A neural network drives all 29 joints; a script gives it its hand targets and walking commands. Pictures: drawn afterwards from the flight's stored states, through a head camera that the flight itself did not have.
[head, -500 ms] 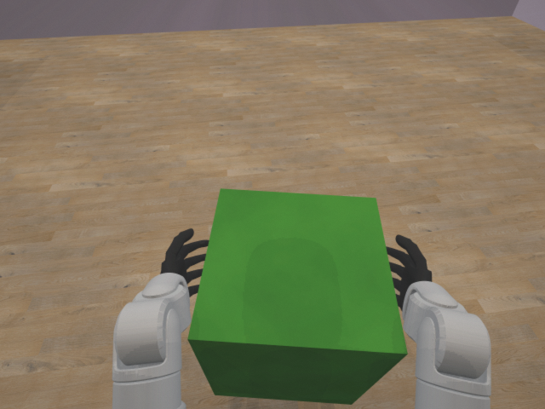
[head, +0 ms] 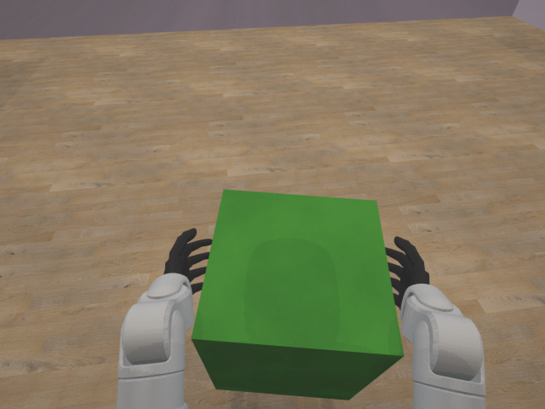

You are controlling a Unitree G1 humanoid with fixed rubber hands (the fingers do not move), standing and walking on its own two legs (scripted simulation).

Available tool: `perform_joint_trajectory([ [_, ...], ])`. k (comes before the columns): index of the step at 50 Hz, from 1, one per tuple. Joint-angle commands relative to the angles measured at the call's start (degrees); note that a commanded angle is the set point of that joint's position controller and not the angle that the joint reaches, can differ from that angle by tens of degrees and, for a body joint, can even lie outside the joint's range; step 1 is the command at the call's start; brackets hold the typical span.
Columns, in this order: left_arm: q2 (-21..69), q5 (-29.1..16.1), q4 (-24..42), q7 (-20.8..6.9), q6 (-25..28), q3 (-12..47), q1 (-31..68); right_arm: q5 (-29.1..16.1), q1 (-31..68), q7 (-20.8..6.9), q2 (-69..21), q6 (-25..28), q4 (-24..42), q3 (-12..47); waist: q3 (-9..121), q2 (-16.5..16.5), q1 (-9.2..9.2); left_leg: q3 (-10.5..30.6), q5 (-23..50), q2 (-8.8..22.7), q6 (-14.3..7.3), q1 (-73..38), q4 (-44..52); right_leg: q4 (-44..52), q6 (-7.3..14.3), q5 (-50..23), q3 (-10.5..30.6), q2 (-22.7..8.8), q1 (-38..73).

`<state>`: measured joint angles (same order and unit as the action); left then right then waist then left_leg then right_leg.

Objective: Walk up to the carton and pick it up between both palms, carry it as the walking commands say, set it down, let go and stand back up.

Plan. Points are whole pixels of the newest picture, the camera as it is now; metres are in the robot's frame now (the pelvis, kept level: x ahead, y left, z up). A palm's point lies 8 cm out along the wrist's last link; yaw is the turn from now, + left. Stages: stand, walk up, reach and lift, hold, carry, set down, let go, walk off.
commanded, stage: carry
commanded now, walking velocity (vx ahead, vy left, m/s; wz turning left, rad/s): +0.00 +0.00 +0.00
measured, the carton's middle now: (290, 301) +0.29 +0.00 +0.00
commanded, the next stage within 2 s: hold in 0.58 s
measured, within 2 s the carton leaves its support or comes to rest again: neither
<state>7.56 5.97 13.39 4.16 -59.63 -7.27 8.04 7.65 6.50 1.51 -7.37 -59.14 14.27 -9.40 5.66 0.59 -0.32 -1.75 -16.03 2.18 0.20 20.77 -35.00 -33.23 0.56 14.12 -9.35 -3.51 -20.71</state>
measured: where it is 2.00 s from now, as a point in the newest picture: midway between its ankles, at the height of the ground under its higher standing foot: outside the picture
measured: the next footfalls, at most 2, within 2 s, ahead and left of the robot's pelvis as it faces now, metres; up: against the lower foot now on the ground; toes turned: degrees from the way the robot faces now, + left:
none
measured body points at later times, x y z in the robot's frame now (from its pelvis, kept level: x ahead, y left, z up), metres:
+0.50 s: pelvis +0.00 +0.00 +0.00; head -0.02 +0.00 +0.45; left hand +0.29 +0.15 +0.07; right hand +0.28 -0.17 +0.07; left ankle +0.02 +0.12 -0.73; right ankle +0.04 -0.11 -0.73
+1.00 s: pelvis -0.01 +0.00 +0.00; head -0.01 +0.01 +0.45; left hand +0.28 +0.15 +0.05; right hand +0.27 -0.17 +0.05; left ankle +0.02 +0.12 -0.73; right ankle +0.04 -0.11 -0.73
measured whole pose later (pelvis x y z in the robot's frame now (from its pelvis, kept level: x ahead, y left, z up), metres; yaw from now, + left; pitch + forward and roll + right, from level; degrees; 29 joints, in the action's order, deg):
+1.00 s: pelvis -0.01 +0.00 +0.00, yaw -2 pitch +1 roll -1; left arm 7.4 7.9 3.5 2.9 -42.2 -7.5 6.1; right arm 8.9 7.4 0.8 -7.1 -44.2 3.9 -9.4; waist 1.0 0.2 -0.3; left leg -2.1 -14.2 2.0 0.1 19.2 -32.5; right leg -29.8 1.1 10.7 -3.7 -0.2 -19.8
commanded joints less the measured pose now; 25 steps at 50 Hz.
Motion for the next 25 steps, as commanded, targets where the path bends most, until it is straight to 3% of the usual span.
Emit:
perform_joint_trajectory([
  [1, 39.7, -10.3, -4.6, -11.2, 3.3, 32.6, 19.8, -14.0, 24.6, -10.6, -37.0, 2.3, -1.5, 36.5, 11.3, -2.0, -0.33, 4.1, 8.4, 4.9, -1.2, -5.6, 10.0, 7.8, -0.2, -3.5, 6.7, -5.0, 4.4],
  [2, 39.2, -9.5, -5.5, -11.1, 3.9, 31.5, 19.2, -13.4, 24.9, -10.5, -36.2, 2.8, -1.7, 35.8, 13.0, -1.7, -0.31, 4.4, 9.3, 4.7, -1.4, -6.3, 9.8, 7.1, 0.1, -3.5, 6.6, -4.9, 4.7],
  [3, 40.1, -10.6, -3.3, -11.1, 4.2, 33.1, 20.5, -14.4, 25.1, -10.7, -37.0, 3.2, -0.3, 36.8, 12.2, 0.7, -0.19, 4.3, 10.1, 5.0, -1.4, -5.6, 10.0, 6.5, -0.1, -4.5, 6.5, -5.1, 4.8],
  [8, 40.3, -10.5, -2.9, -10.9, 4.7, 32.8, 21.2, -14.9, 27.6, -10.4, -37.5, 3.6, 1.7, 37.6, 10.8, -1.5, -0.19, 4.5, 6.1, 4.8, -1.3, -4.4, 11.0, 7.7, -0.3, -1.0, 6.5, -4.8, 4.7],
  [10, 39.4, -9.0, -5.3, -10.5, 5.1, 31.5, 18.5, -13.9, 24.9, -10.2, -36.3, 4.1, -0.8, 36.0, 12.4, 1.2, -0.02, 4.6, 9.9, 5.2, -1.4, -5.1, 10.8, 6.0, -0.2, -3.5, 5.6, -4.4, 6.1],
  [12, 38.1, -8.6, -6.6, -10.6, 5.7, 30.7, 18.5, -12.3, 23.2, -10.2, -35.3, 4.5, -4.0, 34.5, 12.7, -0.8, -0.13, 4.6, 12.0, 5.2, -1.6, -5.9, 10.2, 5.6, -0.3, -4.4, 5.8, -4.5, 5.5],
  [13, 39.1, -9.4, -4.3, -10.6, 6.0, 32.1, 19.7, -13.2, 23.7, -10.4, -36.0, 4.8, -1.9, 35.4, 12.3, 1.5, -0.10, 4.5, 11.7, 5.2, -1.4, -6.1, 10.7, 5.2, -0.2, -3.5, 6.1, -4.5, 4.8],
  [14, 37.7, -8.4, -5.7, -10.8, 6.2, 30.6, 19.1, -12.2, 22.6, -10.4, -35.6, 5.0, -4.7, 34.4, 11.1, 0.3, -0.08, 5.0, 10.3, 5.7, -1.7, -5.0, 11.0, 5.9, -0.2, -3.0, 5.6, -4.1, 5.3],
  [15, 39.0, -9.2, -4.2, -10.8, 6.4, 31.8, 19.7, -13.1, 24.2, -10.4, -36.2, 5.4, -1.5, 35.4, 12.3, 0.4, -0.07, 5.2, 9.5, 5.6, -1.8, -5.0, 11.4, 5.6, -0.4, -2.6, 5.5, -4.1, 6.5],
  [17, 38.0, -8.6, -5.2, -10.7, 6.3, 30.7, 18.7, -12.3, 23.5, -10.1, -34.8, 5.1, -2.5, 34.8, 11.7, -1.4, -0.20, 5.1, 7.8, 5.5, -1.6, -4.4, 11.3, 6.5, -0.2, -1.9, 6.0, -4.5, 5.7],
  [19, 39.0, -8.9, -5.9, -10.8, 6.4, 31.2, 19.5, -13.1, 25.8, -10.1, -35.7, 5.5, -1.1, 35.4, 11.7, -1.4, -0.21, 4.8, 8.7, 5.2, -1.6, -5.2, 10.8, 6.5, -0.2, -2.4, 6.1, -4.4, 5.2],
  [22, 38.7, -8.8, -4.6, -10.5, 7.1, 31.4, 18.8, -13.0, 23.9, -10.2, -35.5, 6.1, -1.7, 35.1, 12.8, 1.2, 0.05, 4.5, 10.3, 5.4, -1.6, -5.6, 10.9, 5.6, -0.3, -3.5, 5.9, -4.5, 5.4],
  [23, 38.1, -7.9, -6.9, -10.4, 6.8, 30.3, 17.4, -12.5, 24.0, -10.1, -34.7, 5.8, -2.5, 34.6, 11.6, -0.9, -0.10, 4.8, 10.4, 5.4, -1.4, -5.1, 10.9, 6.0, -0.4, -3.2, 5.9, -4.3, 5.3],
  [24, 39.1, -9.2, -4.6, -10.3, 6.8, 32.4, 19.0, -13.3, 24.2, -10.1, -35.4, 5.7, -0.8, 35.4, 11.6, 0.7, -0.03, 4.5, 10.2, 5.2, -1.3, -5.8, 11.3, 5.5, -0.2, -2.7, 5.8, -4.3, 4.9],
  [25, 37.3, -7.3, -7.7, -10.4, 7.1, 30.1, 17.2, -11.5, 23.1, -9.9, -34.0, 6.2, -4.0, 33.8, 12.3, -0.3, -0.12, 4.6, 10.7, 5.2, -1.4, -6.3, 10.6, 6.2, -0.1, -3.6, 6.1, -4.3, 5.2],
])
